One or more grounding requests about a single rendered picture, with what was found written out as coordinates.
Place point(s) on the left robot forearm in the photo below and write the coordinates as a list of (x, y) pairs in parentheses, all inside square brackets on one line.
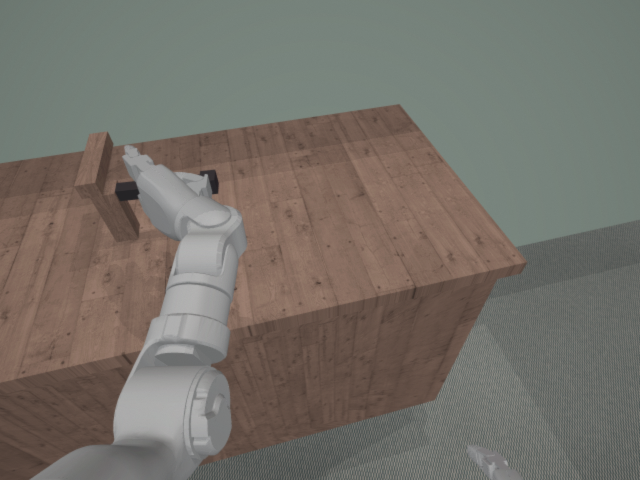
[(192, 327)]

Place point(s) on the robot right hand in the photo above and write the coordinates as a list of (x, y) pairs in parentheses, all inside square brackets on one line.
[(492, 463)]

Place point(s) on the robot left hand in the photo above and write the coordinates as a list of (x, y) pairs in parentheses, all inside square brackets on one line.
[(162, 191)]

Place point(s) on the counter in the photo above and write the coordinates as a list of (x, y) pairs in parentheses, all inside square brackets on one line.
[(368, 262)]

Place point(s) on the tap lever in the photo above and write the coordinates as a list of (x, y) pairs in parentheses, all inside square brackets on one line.
[(129, 190)]

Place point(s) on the robot left upper arm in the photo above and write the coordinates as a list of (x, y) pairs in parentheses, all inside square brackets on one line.
[(169, 418)]

